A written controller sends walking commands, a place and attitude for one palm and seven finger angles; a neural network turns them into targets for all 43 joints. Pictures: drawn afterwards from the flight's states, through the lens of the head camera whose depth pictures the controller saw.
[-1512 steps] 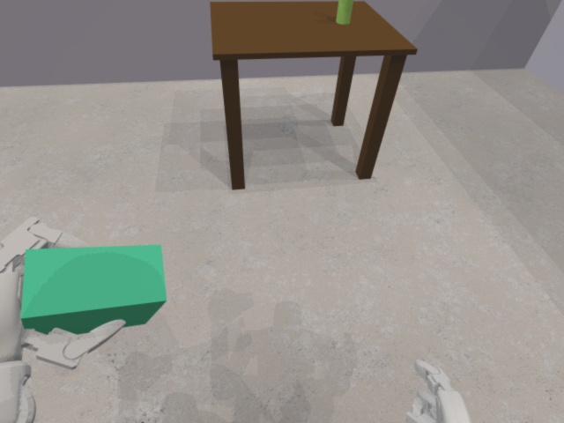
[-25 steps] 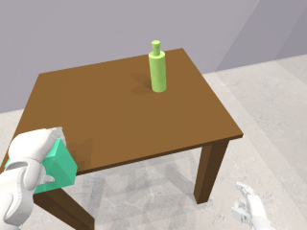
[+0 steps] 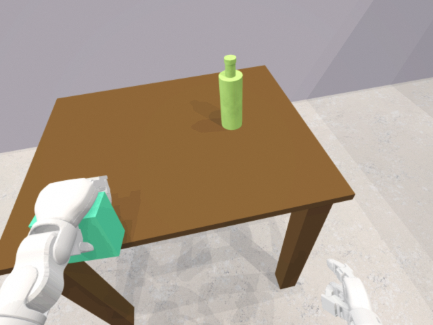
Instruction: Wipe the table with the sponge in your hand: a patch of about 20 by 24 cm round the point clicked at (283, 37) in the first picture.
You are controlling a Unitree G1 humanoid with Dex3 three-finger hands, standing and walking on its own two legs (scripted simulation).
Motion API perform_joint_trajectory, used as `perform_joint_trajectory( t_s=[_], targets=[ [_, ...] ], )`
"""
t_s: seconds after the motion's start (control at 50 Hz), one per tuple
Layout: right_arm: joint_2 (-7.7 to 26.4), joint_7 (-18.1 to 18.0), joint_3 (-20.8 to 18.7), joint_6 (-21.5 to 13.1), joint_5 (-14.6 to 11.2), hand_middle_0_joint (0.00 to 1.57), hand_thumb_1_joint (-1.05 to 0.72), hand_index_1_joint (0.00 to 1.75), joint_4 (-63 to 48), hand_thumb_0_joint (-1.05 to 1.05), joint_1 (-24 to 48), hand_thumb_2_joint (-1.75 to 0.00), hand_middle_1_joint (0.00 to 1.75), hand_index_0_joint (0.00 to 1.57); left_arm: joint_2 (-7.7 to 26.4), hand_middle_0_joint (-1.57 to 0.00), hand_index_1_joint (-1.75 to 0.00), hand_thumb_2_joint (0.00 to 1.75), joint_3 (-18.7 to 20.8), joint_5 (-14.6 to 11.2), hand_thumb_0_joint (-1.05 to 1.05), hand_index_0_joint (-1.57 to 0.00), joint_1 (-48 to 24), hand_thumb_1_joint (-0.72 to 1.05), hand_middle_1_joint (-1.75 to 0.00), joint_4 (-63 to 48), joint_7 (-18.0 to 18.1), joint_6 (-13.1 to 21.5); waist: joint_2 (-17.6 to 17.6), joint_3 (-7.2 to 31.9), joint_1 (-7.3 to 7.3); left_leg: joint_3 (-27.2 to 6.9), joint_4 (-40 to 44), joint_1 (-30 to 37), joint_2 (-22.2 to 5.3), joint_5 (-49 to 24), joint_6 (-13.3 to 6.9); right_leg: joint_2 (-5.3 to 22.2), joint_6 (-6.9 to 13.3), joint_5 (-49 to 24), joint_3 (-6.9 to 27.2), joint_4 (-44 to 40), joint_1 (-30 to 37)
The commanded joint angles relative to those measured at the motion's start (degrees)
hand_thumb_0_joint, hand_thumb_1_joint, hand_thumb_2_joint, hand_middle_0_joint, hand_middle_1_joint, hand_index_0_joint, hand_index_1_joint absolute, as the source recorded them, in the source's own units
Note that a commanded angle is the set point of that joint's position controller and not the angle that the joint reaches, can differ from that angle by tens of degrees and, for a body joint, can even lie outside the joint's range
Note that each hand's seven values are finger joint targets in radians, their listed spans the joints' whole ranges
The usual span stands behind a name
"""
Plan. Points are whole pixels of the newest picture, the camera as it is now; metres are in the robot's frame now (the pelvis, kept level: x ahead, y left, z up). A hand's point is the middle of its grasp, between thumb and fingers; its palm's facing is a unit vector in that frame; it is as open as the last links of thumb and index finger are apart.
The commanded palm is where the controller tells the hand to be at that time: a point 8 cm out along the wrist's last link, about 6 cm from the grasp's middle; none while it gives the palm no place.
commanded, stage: move the sponge above the wiping area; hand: left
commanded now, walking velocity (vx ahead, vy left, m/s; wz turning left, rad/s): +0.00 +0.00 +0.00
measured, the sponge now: (86, 234) +0.24 +0.30 +0.03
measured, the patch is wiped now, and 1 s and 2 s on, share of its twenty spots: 0.00 0.00 0.00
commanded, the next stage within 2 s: none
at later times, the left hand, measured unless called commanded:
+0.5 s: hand (91, 206) +0.28 +0.30 +0.07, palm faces -0.07 -0.03 -1.00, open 10.4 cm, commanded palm +0.26 +0.31 +0.15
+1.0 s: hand (90, 191) +0.31 +0.32 +0.07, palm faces -0.05 +0.01 -1.00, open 10.4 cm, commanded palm +0.29 +0.33 +0.14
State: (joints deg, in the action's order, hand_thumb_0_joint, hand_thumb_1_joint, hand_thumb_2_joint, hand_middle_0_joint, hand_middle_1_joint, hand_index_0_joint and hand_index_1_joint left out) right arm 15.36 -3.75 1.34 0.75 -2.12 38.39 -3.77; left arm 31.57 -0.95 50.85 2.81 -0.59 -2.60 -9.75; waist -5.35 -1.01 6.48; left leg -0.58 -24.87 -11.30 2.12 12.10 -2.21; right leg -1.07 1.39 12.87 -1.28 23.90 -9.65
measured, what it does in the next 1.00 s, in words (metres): stands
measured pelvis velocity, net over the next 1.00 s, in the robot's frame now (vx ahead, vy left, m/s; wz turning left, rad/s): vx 0.02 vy -0.01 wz -0.01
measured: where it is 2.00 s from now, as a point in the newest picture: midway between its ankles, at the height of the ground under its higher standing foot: outside the picture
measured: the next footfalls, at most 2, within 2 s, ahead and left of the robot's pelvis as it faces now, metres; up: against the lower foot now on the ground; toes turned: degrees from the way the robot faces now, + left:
none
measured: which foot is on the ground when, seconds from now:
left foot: down 0.00-1.00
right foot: down 0.00-1.00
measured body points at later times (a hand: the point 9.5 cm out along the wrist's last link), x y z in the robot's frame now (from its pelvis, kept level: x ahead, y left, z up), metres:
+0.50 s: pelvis +0.01 +0.00 +0.00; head +0.03 -0.03 +0.45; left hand +0.28 +0.29 +0.12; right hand +0.22 -0.22 -0.10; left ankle +0.01 +0.10 -0.74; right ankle +0.00 -0.11 -0.74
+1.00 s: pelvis +0.02 -0.01 +0.00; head +0.04 -0.04 +0.44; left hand +0.31 +0.31 +0.12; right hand +0.20 -0.27 -0.12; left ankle +0.01 +0.10 -0.74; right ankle +0.00 -0.11 -0.74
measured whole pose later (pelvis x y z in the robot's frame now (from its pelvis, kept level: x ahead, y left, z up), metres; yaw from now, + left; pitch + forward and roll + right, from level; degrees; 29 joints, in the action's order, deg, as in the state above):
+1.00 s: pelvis +0.02 -0.01 +0.00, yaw +0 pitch +3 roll +0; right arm 16.3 -4.4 -1.4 2.2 -2.7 39.5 -7.8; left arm 34.2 5.4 54.2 -6.5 15.5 2.9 -1.5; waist -3.7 0.4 4.1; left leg -0.9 -28.8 -16.7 0.7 15.0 -1.1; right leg -2.6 2.7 15.1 -1.6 26.9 -14.7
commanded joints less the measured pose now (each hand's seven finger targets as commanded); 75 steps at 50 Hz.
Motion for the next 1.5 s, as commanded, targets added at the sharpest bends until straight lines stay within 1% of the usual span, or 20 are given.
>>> perform_joint_trajectory(
  t_s=[0.0, 0.04, 0.14, 0.22, 0.32, 0.42, 0.44, 0.54, 0.56, 0.64, 0.74, 0.84, 0.88, 0.94, 1.1, 1.16, 1.3, 1.34, 1.42, 1.48],
  targets=[
    [5.87, -0.16, -2.46, -2.61, 0.61, 0.20, -0.90, 0.30, -8.57, 0.00, 7.54, -0.90, 0.30, 0.20, 18.12, -1.20, -1.60, 1.30, 14.45, 2.76, 0.00, -1.20, -19.36, 0.10, -1.60, -11.97, 6.52, 1.97, -1.30, 14.40, -0.03, -2.35, 2.53, 6.74, -1.18, -14.93, 0.00, -1.08, 2.44, -8.67, 1.10, -2.95, 1.21],
    [6.11, 0.28, -2.31, -2.00, 0.34, 0.20, -0.90, 0.30, -8.29, 0.00, 8.85, -0.90, 0.30, 0.20, 20.58, -1.20, -1.60, 1.30, 17.83, 2.63, 0.00, -1.20, -17.87, 0.10, -1.60, -8.71, 7.89, 0.01, -2.58, 13.13, 1.09, -2.34, 2.95, 5.67, -1.11, -14.46, 0.43, -1.51, 3.15, -8.11, 2.59, -3.29, 1.78],
    [6.19, 1.42, -2.15, -1.08, -0.26, 0.20, -0.90, 0.30, -9.18, 0.00, 10.40, -0.90, 0.30, 0.20, 15.54, -1.20, -1.60, 1.30, 13.53, 1.53, 0.00, -1.20, -13.45, 0.10, -1.60, -6.59, 7.18, -5.08, -2.16, 14.39, 1.02, -1.74, 2.58, 5.05, -1.14, -17.11, 0.58, -0.94, 2.71, -11.08, 1.31, -2.57, 3.25],
    [6.77, 1.30, -2.23, -0.60, -0.65, 0.20, -0.90, 0.30, -9.81, 0.00, 9.06, -0.90, 0.30, 0.20, 11.00, -1.20, -1.60, 1.30, 6.27, 0.55, 0.00, -1.20, -13.99, 0.10, -1.60, -6.27, 3.01, -6.28, 1.73, 12.73, -1.38, -2.04, 2.47, 4.24, -0.96, -14.16, -0.12, -0.55, 1.67, -10.17, -0.08, -2.93, 1.61],
    [6.97, -0.08, -2.35, -1.23, -0.19, 0.20, -0.90, 0.30, -9.45, 0.00, 7.15, -0.90, 0.30, 0.20, 16.69, -1.20, -1.60, 1.30, 9.40, 2.14, 0.00, -1.20, -22.01, 0.10, -1.60, -7.62, 1.38, -0.93, 3.68, 14.13, -2.06, -2.21, 1.54, 5.68, -0.42, -12.50, -0.92, -0.92, 1.64, -9.28, 0.55, -2.91, 0.59],
    [6.01, -0.71, -2.96, -2.34, 0.57, 0.20, -0.90, 0.30, -8.35, 0.00, 5.09, -0.90, 0.30, 0.20, 18.09, -1.20, -1.60, 1.30, 12.87, 3.89, 0.00, -1.20, -25.31, 0.10, -1.60, -9.06, 6.25, 5.00, -3.13, 16.77, -1.21, -2.54, 0.57, 7.89, -0.91, -17.29, -0.13, -1.28, 2.51, -10.38, 0.63, -1.58, -0.65],
    [6.26, -0.63, -2.90, -2.45, 0.49, 0.20, -0.90, 0.30, -8.30, 0.00, 5.74, -0.90, 0.30, 0.20, 21.49, -1.20, -1.60, 1.30, 16.66, 4.08, 0.00, -1.20, -24.36, 0.10, -1.60, -8.53, 7.38, 4.72, -3.98, 17.26, -0.28, -2.81, 0.70, 7.49, -0.72, -16.78, -0.06, -1.82, 3.08, -10.05, 2.01, -1.79, 0.07],
    [6.88, 0.32, -3.37, -1.17, -0.30, 0.20, -0.90, 0.30, -7.35, 0.00, 6.25, -0.90, 0.30, 0.20, 18.55, -1.20, -1.60, 1.30, 15.85, 3.32, 0.00, -1.20, -22.03, 0.10, -1.60, 0.62, 9.96, -0.34, -1.85, 16.29, 0.13, -1.55, 0.78, 3.83, -0.64, -16.41, 0.52, -1.21, 2.89, -11.13, 1.23, -1.27, 0.94],
    [6.89, 0.56, -3.36, -0.99, -0.41, 0.20, -0.90, 0.30, -7.76, 0.00, 5.85, -0.90, 0.30, 0.20, 15.81, -1.20, -1.60, 1.30, 13.16, 2.82, 0.00, -1.20, -22.14, 0.10, -1.60, 1.56, 9.63, -1.63, 0.05, 16.51, -0.31, -0.98, 0.66, 2.97, -0.72, -16.43, 0.38, -0.70, 2.45, -12.10, 0.12, -1.00, 1.53],
    [7.91, 0.49, -2.79, 0.10, -1.44, 0.20, -0.90, 0.30, -7.89, 0.00, 7.27, -0.90, 0.30, 0.20, 15.45, -1.20, -1.60, 1.30, 9.76, 2.52, 0.00, -1.20, -22.05, 0.10, -1.60, 7.88, 5.86, -5.54, 3.80, 12.85, -1.72, -0.65, 1.18, 0.52, 0.06, -11.37, -0.30, -0.67, 1.93, -10.36, 0.86, -2.14, 1.08],
    [7.59, -0.61, -2.76, -0.47, -1.22, 0.20, -0.90, 0.30, -9.05, 0.00, 5.80, -0.90, 0.30, 0.20, 18.00, -1.20, -1.60, 1.30, 8.65, 2.86, 0.00, -1.20, -29.90, 0.10, -1.60, 3.66, 1.88, -0.38, 2.95, 15.76, -3.26, -0.80, -0.64, 2.49, 0.78, -10.26, -1.59, -0.77, 1.40, -11.00, 1.61, -1.93, 0.35],
    [7.71, -1.57, -3.83, -1.30, -0.12, 0.20, -0.90, 0.30, -7.75, 0.00, 2.40, -0.90, 0.30, 0.20, 26.84, -1.20, -1.60, 1.30, 18.93, 4.03, 0.00, -1.20, -28.82, 0.10, -1.60, 2.84, 5.00, 7.60, -0.50, 17.97, -1.60, -0.55, -2.28, 2.98, 0.84, -14.25, -1.87, -0.88, 2.12, -14.99, 2.84, -0.67, 0.96],
    [7.20, -1.47, -4.17, -1.43, -0.10, 0.20, -0.90, 0.30, -7.10, 0.00, 1.60, -0.90, 0.30, 0.20, 24.92, -1.20, -1.60, 1.30, 18.41, 4.54, 0.00, -1.20, -30.06, 0.10, -1.60, 3.23, 7.33, 8.75, -2.32, 18.04, -1.92, -0.37, -2.29, 2.73, 0.48, -15.16, -1.47, -0.70, 2.23, -14.41, 1.91, 0.00, -0.32],
    [7.46, -0.92, -4.82, -1.52, -0.24, 0.20, -0.90, 0.30, -7.33, 0.00, 1.94, -0.90, 0.30, 0.20, 26.75, -1.20, -1.60, 1.30, 22.01, 3.95, 0.00, -1.20, -27.11, 0.10, -1.60, 3.46, 10.27, 7.68, -4.84, 20.04, -0.52, -0.56, -2.70, 2.73, 0.34, -17.10, -0.99, -0.83, 2.75, -15.36, 2.48, 0.51, 0.88],
    [8.52, 0.16, -4.45, -0.26, -1.73, 0.20, -0.90, 0.30, -8.06, 0.00, 3.27, -0.90, 0.30, 0.20, 16.75, -1.20, -1.60, 1.30, 10.87, 0.75, 0.00, -1.20, -21.44, 0.10, -1.60, 10.05, 5.75, -0.45, 3.25, 16.89, -2.66, -0.01, -2.02, -0.22, 0.22, -14.26, -1.33, -0.13, 1.13, -16.30, 0.51, 0.15, 1.32],
    [8.14, 0.04, -4.20, -0.57, -1.57, 0.20, -0.90, 0.30, -9.37, 0.00, 3.43, -0.90, 0.30, 0.20, 15.44, -1.20, -1.60, 1.30, 8.36, 0.66, 0.00, -1.20, -23.01, 0.10, -1.60, 4.93, 3.09, 1.31, 2.69, 17.08, -3.31, -0.83, -2.15, 2.06, 0.06, -14.72, -1.80, -0.34, 1.10, -15.62, 0.46, -0.22, 0.19],
    [6.92, -0.38, -4.45, -1.32, -0.06, 0.20, -0.90, 0.30, -8.88, 0.00, 1.75, -0.90, 0.30, 0.20, 21.71, -1.20, -1.60, 1.30, 16.88, 3.31, 0.00, -1.20, -24.48, 0.10, -1.60, -4.43, 7.78, 7.20, -1.73, 18.09, -1.43, -2.71, -2.14, 5.70, -1.19, -22.20, -0.79, -0.89, 1.82, -14.53, 0.20, 0.71, -1.92],
    [7.09, -0.20, -4.40, -1.11, 0.00, 0.20, -0.90, 0.30, -8.45, 0.00, 2.60, -0.90, 0.30, 0.20, 26.22, -1.20, -1.60, 1.30, 22.09, 4.10, 0.00, -1.20, -24.77, 0.10, -1.60, -3.59, 10.38, 5.78, -3.39, 18.41, 0.08, -2.38, -1.73, 4.77, -1.00, -21.94, -0.24, -1.25, 2.63, -14.64, 1.16, 0.70, -0.44],
    [6.77, 0.59, -4.17, -0.14, -0.66, 0.20, -0.90, 0.30, -7.55, 0.00, 4.30, -0.90, 0.30, 0.20, 21.10, -1.20, -1.60, 1.30, 18.12, 3.06, 0.00, -1.20, -24.21, 0.10, -1.60, 1.37, 12.29, 0.28, -1.76, 18.53, -0.01, -1.31, -0.92, 3.18, -0.84, -19.98, 0.68, -0.80, 2.46, -14.59, 0.38, 0.29, 1.27],
    [7.33, 0.66, -3.39, 0.56, -1.44, 0.20, -0.90, 0.30, -7.55, 0.00, 5.94, -0.90, 0.30, 0.20, 18.08, -1.20, -1.60, 1.30, 13.18, 1.97, 0.00, -1.20, -23.83, 0.10, -1.60, 5.86, 9.15, -4.15, 0.35, 15.71, -1.32, -0.96, 0.26, 1.51, -0.37, -14.52, 0.25, -0.60, 1.99, -11.83, -0.07, -0.97, 1.15]
  ],
)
